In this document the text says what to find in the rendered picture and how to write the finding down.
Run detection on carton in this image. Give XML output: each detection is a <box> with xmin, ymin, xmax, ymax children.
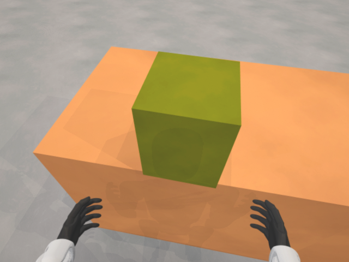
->
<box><xmin>131</xmin><ymin>51</ymin><xmax>242</xmax><ymax>188</ymax></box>

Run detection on right robot hand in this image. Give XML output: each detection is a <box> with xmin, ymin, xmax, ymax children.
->
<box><xmin>250</xmin><ymin>200</ymin><xmax>291</xmax><ymax>250</ymax></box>

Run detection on pedestal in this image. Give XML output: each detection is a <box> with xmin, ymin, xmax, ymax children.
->
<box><xmin>33</xmin><ymin>46</ymin><xmax>349</xmax><ymax>262</ymax></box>

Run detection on robot left forearm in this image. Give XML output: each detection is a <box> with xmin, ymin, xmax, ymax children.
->
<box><xmin>36</xmin><ymin>239</ymin><xmax>75</xmax><ymax>262</ymax></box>

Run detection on robot right forearm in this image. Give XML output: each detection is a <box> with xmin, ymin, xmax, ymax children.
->
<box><xmin>269</xmin><ymin>245</ymin><xmax>300</xmax><ymax>262</ymax></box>

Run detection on left robot hand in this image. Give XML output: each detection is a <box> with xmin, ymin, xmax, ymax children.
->
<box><xmin>57</xmin><ymin>196</ymin><xmax>103</xmax><ymax>246</ymax></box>

